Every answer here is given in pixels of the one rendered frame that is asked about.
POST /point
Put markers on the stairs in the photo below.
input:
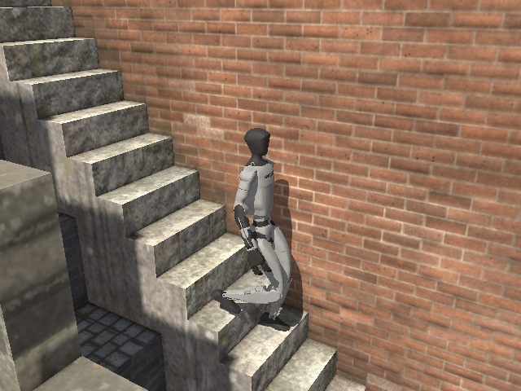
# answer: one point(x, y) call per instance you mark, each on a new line
point(152, 250)

